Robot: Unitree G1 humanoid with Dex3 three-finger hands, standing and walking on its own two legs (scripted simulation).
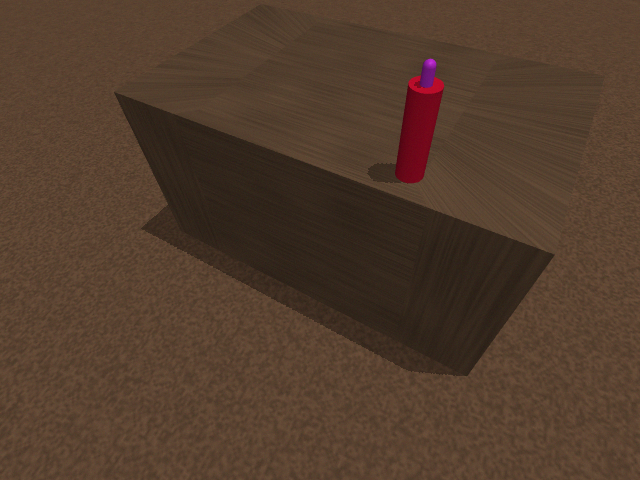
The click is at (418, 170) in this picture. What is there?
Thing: necked bottle
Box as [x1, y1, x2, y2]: [395, 59, 443, 182]
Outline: 433,59 427,59 423,63 421,75 410,79 408,82 395,169 396,176 400,180 405,182 416,182 422,178 443,88 443,83 434,76 436,64
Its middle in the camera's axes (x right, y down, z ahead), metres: +0.20 -0.23 +0.79
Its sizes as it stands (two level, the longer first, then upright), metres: 0.066 0.066 0.267
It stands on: a support 0.65 m high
